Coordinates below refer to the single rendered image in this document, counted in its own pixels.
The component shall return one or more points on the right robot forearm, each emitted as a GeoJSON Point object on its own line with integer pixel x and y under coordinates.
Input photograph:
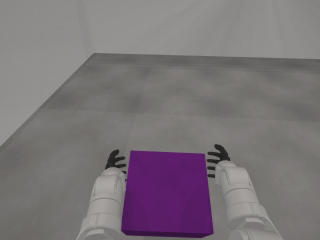
{"type": "Point", "coordinates": [242, 205]}

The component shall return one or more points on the left robot forearm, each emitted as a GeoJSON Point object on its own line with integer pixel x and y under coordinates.
{"type": "Point", "coordinates": [103, 216]}

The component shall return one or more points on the carton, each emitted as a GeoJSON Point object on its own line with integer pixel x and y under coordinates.
{"type": "Point", "coordinates": [167, 195]}

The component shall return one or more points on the robot left hand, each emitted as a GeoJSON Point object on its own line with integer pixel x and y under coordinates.
{"type": "Point", "coordinates": [112, 160]}

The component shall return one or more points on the robot right hand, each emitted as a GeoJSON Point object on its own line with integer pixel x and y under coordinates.
{"type": "Point", "coordinates": [223, 155]}

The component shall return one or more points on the robot right upper arm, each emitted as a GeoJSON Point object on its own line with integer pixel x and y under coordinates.
{"type": "Point", "coordinates": [248, 233]}

